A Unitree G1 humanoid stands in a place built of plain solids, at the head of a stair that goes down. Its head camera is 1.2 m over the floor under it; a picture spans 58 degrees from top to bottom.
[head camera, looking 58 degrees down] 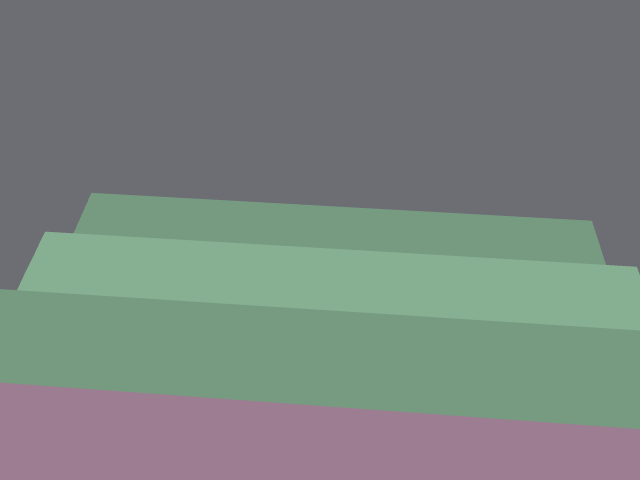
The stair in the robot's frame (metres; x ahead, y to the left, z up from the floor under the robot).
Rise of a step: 0.17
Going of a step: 0.34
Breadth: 2.46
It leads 4 degrees to the right of straight ahead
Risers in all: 4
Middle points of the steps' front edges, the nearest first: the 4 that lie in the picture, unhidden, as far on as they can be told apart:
0.23 -0.01 0.00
0.58 -0.03 -0.17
0.92 -0.06 -0.34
1.26 -0.08 -0.51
